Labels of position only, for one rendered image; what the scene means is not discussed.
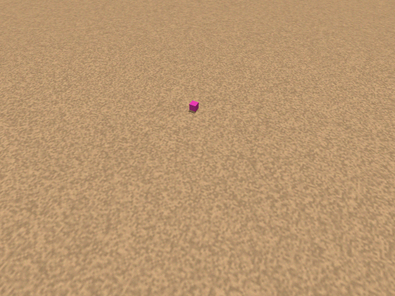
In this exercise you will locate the cube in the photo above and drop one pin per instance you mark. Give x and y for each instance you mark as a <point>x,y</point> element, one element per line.
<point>193,105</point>

